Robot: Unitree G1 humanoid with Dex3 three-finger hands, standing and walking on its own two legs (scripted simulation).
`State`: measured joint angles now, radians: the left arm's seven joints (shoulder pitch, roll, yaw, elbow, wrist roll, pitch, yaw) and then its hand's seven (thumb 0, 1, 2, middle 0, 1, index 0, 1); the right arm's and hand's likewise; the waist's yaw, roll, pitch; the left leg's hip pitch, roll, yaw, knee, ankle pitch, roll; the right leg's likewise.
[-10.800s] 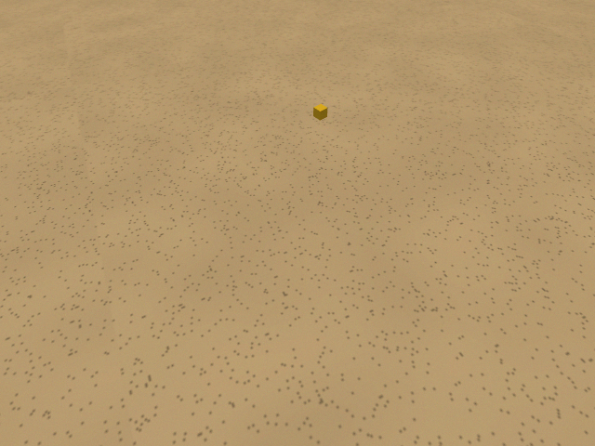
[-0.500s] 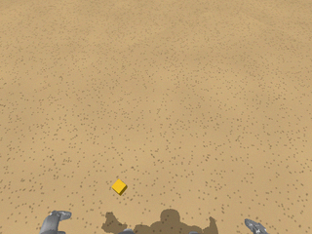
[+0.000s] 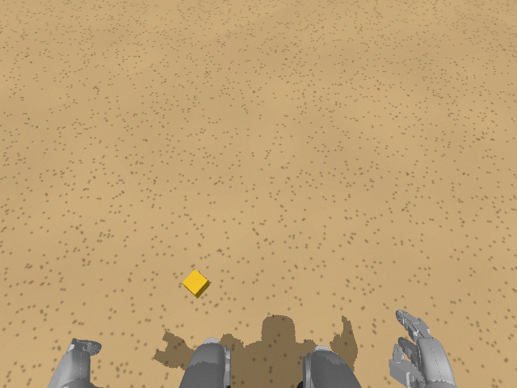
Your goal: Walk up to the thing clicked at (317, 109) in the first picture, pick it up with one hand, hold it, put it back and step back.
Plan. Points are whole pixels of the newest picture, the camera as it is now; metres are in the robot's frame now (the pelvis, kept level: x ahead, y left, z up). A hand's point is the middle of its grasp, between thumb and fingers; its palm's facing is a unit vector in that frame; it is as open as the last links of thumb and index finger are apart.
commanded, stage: rise first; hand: left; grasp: from above
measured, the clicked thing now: (196, 283) +0.43 +0.23 -0.65
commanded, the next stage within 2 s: approach in 1.86 s
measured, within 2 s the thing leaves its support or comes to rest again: neither
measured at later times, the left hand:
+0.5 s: hand (143, 316) +0.28 +0.30 -0.36, palm faces -0.16 -0.30 -0.94, open 13.6 cm
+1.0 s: hand (162, 299) +0.33 +0.28 -0.46, palm faces -0.19 -0.38 -0.91, open 13.4 cm
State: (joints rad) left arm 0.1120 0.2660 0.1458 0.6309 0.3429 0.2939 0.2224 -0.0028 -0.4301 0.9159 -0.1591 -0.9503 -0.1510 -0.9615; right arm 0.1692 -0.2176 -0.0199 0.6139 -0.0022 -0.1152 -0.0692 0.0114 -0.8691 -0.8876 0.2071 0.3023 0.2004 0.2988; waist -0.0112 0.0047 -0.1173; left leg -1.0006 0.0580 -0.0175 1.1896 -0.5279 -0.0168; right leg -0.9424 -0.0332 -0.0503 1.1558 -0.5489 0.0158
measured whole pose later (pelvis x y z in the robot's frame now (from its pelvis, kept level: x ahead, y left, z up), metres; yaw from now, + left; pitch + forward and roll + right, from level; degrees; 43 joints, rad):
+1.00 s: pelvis -0.09 +0.00 -0.31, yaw -6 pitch +34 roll -5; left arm -1.01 0.58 0.36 1.61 0.67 0.39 0.64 0.00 -0.43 0.96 -0.24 -0.86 -0.21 -0.90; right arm 0.14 -0.28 0.02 0.92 -0.13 -0.26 0.22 0.01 -0.90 -0.90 0.21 0.30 0.20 0.30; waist -0.19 0.04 -0.10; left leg -2.23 0.08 -0.10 2.26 -0.63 -0.01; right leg -2.16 0.00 -0.04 2.22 -0.65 0.02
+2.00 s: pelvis -0.09 +0.00 -0.36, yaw -9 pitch +32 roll -7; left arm -1.11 0.74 0.43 1.66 0.77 0.35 0.61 0.00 -0.38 0.87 -0.32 -0.77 -0.28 -0.82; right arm 0.16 -0.34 0.08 0.89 -0.17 -0.29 0.30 0.00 -0.92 -0.90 0.20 0.30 0.19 0.30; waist -0.25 0.01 0.03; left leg -2.34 0.08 -0.17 2.43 -0.66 -0.02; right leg -2.26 0.03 -0.08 2.36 -0.65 0.02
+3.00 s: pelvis -0.09 +0.01 -0.36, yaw -14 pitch +27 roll -13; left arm -1.24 0.99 0.32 1.81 0.69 0.33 0.73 0.00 -0.55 0.98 -0.11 -1.01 -0.09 -1.03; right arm 0.11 -0.35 0.30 0.76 -0.21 -0.36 0.36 0.00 -0.93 -0.90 0.20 0.30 0.19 0.30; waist -0.39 -0.13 0.23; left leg -2.33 0.07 -0.27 2.50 -0.67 -0.02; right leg -2.20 0.05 -0.17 2.35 -0.64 0.04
